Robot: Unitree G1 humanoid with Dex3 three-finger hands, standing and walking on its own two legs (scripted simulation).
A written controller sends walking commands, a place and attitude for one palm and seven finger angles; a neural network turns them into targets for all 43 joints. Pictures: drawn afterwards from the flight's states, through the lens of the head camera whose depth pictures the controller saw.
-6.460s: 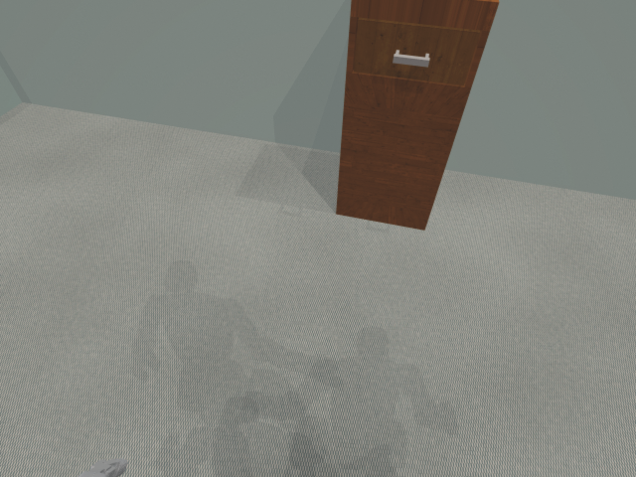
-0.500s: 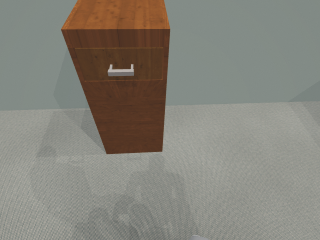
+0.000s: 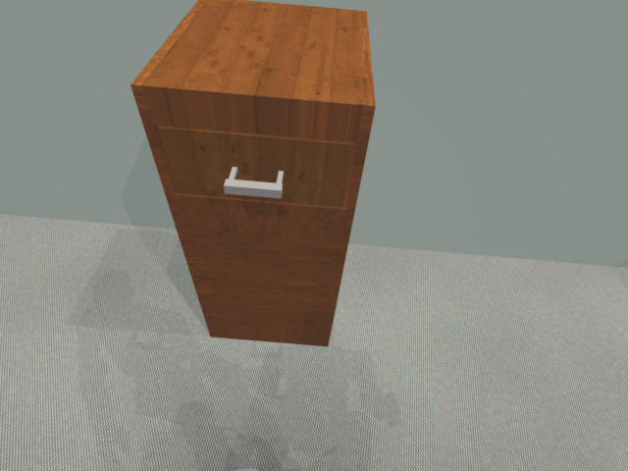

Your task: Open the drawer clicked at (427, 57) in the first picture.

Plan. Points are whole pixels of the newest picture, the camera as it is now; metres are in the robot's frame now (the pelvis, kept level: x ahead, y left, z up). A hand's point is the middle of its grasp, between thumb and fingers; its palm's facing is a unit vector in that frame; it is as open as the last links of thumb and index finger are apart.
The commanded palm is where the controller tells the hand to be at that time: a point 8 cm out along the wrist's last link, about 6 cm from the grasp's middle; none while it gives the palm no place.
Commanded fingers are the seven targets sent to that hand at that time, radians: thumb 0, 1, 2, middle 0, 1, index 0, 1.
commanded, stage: take the last steps up to it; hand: left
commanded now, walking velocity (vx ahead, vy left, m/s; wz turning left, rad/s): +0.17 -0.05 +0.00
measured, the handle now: (255, 181) +0.60 +0.17 -0.01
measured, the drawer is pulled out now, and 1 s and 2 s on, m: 0.00 0.00 0.00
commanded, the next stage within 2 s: come to a stop and stand still in 0.06 s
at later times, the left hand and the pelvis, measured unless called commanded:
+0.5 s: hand (218, 452) +0.17 +0.15 -0.15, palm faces +0.02 -0.96 -0.27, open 7.3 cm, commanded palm none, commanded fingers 0.00 0.90 0.90 -0.20 -0.30 -0.20 -0.30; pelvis +0.10 -0.03 +0.01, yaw +0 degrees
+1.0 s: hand out of the picture +0.09 +0.23 -0.15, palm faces -0.01 -0.96 -0.28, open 7.4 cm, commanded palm none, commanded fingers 0.00 0.90 0.90 -0.20 -0.30 -0.20 -0.30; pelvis +0.05 +0.04 +0.00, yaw -1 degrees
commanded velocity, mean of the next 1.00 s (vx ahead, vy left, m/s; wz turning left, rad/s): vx -0.08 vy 0.03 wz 0.00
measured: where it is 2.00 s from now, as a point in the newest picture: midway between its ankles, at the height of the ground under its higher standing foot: outside the picture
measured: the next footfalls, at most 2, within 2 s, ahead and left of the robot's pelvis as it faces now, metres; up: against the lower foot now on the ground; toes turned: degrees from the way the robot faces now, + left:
right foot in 0.34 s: +0.19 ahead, -0.15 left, +0.00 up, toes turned -7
left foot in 0.72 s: +0.11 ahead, +0.12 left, +0.00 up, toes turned +4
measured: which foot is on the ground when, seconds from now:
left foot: down 0.00-0.38, up 0.40-0.70, down 0.72-1.00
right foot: down 0.00-0.00, up 0.02-0.32, down 0.34-0.76, up 0.78-0.88, down 0.90-1.00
